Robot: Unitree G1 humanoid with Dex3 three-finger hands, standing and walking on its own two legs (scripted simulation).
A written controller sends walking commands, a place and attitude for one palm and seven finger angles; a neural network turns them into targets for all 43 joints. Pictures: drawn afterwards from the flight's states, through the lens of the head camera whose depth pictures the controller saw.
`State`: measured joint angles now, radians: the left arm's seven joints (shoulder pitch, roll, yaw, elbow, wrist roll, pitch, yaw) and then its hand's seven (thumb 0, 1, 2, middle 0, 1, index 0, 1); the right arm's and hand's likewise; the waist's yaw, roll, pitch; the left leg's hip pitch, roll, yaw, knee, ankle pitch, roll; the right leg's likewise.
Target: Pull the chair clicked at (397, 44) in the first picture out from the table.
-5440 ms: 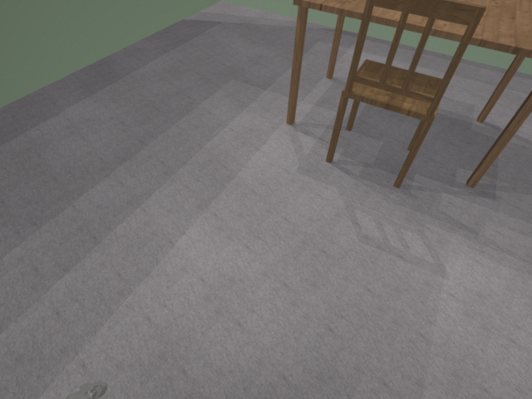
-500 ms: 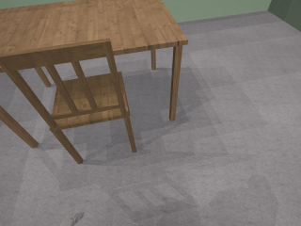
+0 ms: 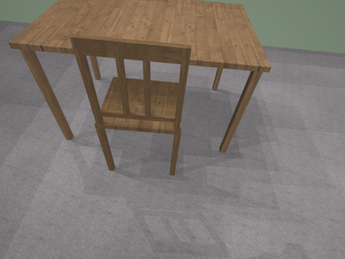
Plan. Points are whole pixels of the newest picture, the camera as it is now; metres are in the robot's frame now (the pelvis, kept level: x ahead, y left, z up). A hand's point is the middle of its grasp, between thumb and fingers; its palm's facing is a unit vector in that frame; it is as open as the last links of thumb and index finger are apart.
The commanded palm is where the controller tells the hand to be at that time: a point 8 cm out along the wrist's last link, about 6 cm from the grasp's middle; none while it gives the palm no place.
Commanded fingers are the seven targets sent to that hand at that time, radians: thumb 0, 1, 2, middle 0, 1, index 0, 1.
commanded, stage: take the last steps up to it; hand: left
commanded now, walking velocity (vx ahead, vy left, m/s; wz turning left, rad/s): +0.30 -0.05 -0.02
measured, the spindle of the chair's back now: (123, 88) +0.73 +0.28 -0.08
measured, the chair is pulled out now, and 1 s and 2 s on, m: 0.00 0.00 0.00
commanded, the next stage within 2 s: come to a stop and stand still in 0.72 s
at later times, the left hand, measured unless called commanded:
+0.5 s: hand (133, 222) +0.24 +0.13 -0.16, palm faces +0.01 -0.98 -0.21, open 7.4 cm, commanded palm none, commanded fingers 0.00 0.90 0.90 -0.20 -0.30 -0.20 -0.30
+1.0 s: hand (136, 215) +0.26 +0.13 -0.18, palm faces +0.07 -0.99 -0.14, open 7.4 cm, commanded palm none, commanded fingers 0.00 0.90 0.90 -0.20 -0.30 -0.20 -0.30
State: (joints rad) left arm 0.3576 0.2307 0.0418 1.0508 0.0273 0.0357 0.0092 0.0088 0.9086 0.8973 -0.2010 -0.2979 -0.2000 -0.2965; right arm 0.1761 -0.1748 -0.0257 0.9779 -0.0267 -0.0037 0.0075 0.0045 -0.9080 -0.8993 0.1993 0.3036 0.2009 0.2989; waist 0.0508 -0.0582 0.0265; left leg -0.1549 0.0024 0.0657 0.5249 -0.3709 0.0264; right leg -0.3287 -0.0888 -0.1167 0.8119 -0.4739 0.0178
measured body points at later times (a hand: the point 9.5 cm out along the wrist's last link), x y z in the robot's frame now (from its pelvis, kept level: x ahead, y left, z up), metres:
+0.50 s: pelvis +0.15 -0.05 +0.00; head +0.17 -0.07 +0.44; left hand +0.24 +0.18 -0.14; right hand +0.08 -0.28 -0.16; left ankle +0.03 +0.08 -0.64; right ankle +0.20 -0.13 -0.73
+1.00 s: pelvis +0.28 -0.03 +0.01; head +0.31 -0.01 +0.46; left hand +0.26 +0.18 -0.16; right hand +0.36 -0.26 -0.14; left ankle +0.30 +0.06 -0.73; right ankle +0.25 -0.16 -0.70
